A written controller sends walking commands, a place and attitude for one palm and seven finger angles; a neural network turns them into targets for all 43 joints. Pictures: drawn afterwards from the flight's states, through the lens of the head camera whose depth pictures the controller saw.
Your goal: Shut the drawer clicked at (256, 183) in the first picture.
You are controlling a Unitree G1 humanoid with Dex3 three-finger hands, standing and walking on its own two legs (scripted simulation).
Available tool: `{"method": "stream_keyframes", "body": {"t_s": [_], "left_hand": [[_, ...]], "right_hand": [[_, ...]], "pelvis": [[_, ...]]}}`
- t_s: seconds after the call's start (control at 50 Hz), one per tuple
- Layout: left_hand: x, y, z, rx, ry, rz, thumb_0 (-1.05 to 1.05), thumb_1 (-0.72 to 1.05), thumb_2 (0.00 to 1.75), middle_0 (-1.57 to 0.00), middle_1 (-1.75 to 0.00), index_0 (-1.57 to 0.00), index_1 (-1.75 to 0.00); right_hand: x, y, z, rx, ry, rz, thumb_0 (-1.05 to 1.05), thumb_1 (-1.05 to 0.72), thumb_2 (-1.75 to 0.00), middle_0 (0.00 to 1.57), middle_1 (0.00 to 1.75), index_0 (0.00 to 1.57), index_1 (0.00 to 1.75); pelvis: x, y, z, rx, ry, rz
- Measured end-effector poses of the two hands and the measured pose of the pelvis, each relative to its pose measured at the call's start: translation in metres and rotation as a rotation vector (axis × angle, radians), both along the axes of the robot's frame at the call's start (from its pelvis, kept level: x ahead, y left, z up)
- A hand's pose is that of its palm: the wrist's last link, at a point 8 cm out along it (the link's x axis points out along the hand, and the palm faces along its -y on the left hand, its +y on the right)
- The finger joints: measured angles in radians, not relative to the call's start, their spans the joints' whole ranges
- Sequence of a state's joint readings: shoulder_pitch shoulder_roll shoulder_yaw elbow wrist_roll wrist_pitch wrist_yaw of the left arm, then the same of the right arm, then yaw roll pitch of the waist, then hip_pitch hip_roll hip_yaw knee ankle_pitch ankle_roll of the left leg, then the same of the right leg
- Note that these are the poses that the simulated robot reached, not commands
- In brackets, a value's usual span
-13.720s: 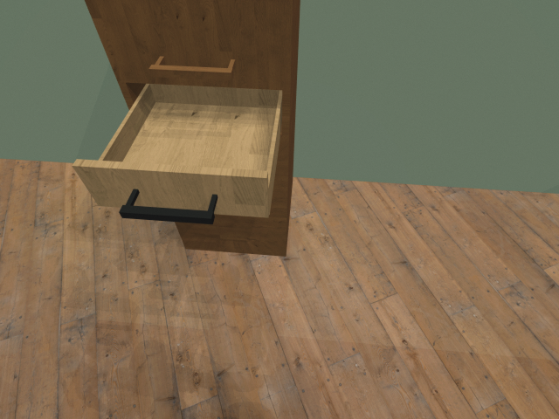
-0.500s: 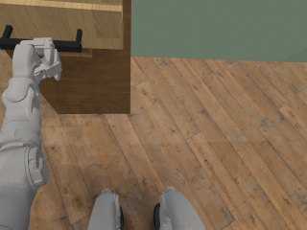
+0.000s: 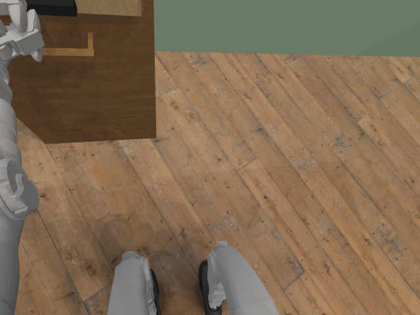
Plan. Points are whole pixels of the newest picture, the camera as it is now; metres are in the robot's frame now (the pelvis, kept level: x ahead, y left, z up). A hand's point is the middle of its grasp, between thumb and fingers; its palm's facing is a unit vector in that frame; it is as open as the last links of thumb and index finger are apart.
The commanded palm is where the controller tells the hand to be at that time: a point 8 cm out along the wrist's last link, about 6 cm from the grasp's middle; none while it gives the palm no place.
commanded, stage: push the drawer shut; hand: left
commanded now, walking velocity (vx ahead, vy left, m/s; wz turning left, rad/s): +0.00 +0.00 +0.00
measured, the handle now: out of the picture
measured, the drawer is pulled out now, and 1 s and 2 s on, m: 0.02 0.00 0.00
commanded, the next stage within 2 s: pull the fist back off the drawer in 0.50 s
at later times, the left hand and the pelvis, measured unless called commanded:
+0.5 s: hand (29, 17) +0.60 +0.21 +0.07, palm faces +0.02 -1.00 -0.05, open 3.4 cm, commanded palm +0.64 +0.20 +0.08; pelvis -0.01 +0.00 -0.01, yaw +0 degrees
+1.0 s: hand (29, 19) +0.60 +0.22 +0.07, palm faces +0.00 -1.00 -0.03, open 3.3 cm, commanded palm +0.60 +0.21 +0.08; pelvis -0.02 +0.01 -0.02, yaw -2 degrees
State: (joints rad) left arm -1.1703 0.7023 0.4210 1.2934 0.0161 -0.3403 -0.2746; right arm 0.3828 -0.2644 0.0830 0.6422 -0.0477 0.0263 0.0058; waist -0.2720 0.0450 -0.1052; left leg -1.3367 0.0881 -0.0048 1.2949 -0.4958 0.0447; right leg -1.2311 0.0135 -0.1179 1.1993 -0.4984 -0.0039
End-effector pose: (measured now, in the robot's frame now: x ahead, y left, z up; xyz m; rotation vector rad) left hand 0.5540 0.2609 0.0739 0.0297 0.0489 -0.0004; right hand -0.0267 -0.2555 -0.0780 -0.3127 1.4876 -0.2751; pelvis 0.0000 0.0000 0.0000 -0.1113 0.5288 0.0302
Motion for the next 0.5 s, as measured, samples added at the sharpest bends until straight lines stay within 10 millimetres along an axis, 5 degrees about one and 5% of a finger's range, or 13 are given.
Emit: {"method": "stream_keyframes", "body": {"t_s": [0.2, 0.5], "left_hand": [[0.022, -0.001, 0.001, -0.003, -0.004, 0.008, 0.07, 0.75, 0.88, -1.40, -1.60, -1.40, -1.60], [0.026, 0.007, 0.004, 0.020, 0.003, 0.022, 0.08, 0.63, 0.89, -1.40, -1.60, -1.40, -1.60]], "right_hand": [[-0.017, 0.011, 0.003, 0.005, 0.057, -0.030, 0.00, -0.91, -0.89, 0.20, 0.30, 0.21, 0.30], [-0.031, 0.011, 0.002, -0.017, 0.082, -0.012, 0.00, -0.91, -0.89, 0.20, 0.30, 0.21, 0.30]], "pelvis": [[0.002, 0.004, -0.003, -0.010, 0.028, -0.004], [-0.008, 0.001, -0.011, -0.026, 0.048, 0.012]]}}
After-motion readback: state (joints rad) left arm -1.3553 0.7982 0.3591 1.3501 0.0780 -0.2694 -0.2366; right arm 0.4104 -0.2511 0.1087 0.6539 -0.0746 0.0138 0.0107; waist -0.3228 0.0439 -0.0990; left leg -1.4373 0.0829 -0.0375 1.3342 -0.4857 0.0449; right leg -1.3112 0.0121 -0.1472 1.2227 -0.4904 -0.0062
